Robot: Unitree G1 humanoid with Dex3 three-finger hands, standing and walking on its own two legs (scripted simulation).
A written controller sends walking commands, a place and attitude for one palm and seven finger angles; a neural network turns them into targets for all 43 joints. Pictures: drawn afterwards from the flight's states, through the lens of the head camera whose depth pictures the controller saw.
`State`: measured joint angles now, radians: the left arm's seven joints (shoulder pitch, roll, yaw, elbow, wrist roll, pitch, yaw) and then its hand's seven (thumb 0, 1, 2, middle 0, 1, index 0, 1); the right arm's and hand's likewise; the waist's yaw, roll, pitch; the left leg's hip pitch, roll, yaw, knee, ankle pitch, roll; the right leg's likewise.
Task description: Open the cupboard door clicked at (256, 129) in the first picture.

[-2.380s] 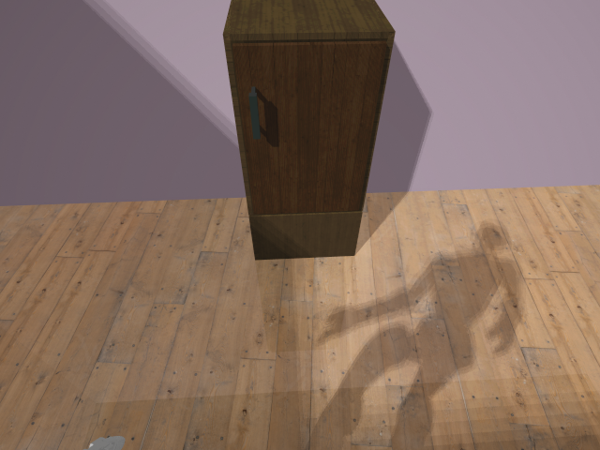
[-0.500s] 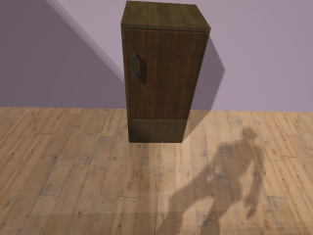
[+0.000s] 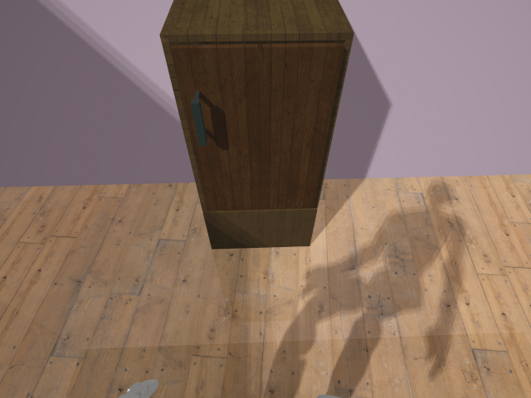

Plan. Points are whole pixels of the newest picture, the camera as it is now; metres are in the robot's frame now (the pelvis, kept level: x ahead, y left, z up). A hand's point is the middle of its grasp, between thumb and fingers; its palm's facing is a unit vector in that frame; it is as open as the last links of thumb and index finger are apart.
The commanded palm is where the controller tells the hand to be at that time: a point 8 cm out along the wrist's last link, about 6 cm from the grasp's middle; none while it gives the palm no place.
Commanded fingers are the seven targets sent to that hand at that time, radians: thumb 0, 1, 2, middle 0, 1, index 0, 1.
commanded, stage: take the last steps up to it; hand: left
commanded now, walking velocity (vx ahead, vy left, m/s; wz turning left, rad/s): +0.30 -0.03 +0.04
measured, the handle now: (200, 118) +0.75 +0.18 -0.03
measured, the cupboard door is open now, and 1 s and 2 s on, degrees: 0 0 0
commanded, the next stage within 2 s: come to a stop and stand still in 0.38 s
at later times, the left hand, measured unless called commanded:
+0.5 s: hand out of the picture +0.15 +0.20 -0.16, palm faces +0.08 -0.99 -0.12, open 7.4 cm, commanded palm none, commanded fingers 0.00 0.90 0.90 -0.20 -0.30 -0.20 -0.30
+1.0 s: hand (177, 318) +0.28 +0.18 -0.14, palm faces +0.08 -0.96 -0.25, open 7.4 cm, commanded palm none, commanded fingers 0.00 0.90 0.90 -0.20 -0.30 -0.20 -0.30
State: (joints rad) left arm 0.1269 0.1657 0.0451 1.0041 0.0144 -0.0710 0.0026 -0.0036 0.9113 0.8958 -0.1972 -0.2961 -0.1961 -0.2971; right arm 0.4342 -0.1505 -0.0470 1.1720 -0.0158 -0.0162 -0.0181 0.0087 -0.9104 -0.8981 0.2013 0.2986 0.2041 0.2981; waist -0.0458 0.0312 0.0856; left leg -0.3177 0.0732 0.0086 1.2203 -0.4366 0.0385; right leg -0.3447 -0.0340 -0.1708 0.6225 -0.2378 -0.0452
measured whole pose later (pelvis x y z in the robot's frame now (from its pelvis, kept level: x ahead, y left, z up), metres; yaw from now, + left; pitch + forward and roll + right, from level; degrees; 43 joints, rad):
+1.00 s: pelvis +0.19 -0.01 +0.01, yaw +2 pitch -1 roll +2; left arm 0.13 0.14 0.05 0.98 0.03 0.02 0.04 0.00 0.91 0.90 -0.20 -0.30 -0.20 -0.30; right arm 0.16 -0.21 -0.09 1.02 -0.02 0.06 -0.01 0.00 -0.91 -0.90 0.20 0.30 0.20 0.30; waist 0.01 0.02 0.08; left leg -0.41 0.01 0.01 1.06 -0.46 -0.05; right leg -0.37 -0.09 -0.10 0.51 -0.12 -0.02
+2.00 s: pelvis +0.18 -0.04 +0.02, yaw +1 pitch -1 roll +0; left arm 0.27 0.14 0.01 1.14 0.00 -0.01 0.03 0.00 0.95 0.90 -0.20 -0.30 -0.20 -0.30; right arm 0.27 -0.14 -0.01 1.15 -0.02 0.00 -0.05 0.01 -0.93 -0.90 0.20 0.30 0.20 0.30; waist 0.00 0.03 0.02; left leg -0.13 0.10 0.03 0.42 -0.26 -0.07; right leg -0.13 0.03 -0.11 0.41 -0.26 -0.05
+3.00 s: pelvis +0.16 +0.00 +0.00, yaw +1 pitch +7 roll +1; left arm 0.30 0.18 0.15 0.23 -0.16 -0.28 -0.04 0.01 0.82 0.85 -0.20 -0.36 -0.20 -0.36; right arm 0.25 -0.26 -0.07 0.78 0.01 -0.26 -0.04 0.02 -0.92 -0.90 0.20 0.30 0.20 0.30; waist -0.04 0.00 -0.10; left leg -0.43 0.00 0.06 0.70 -0.39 0.01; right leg -0.47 -0.05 -0.07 0.72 -0.37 0.00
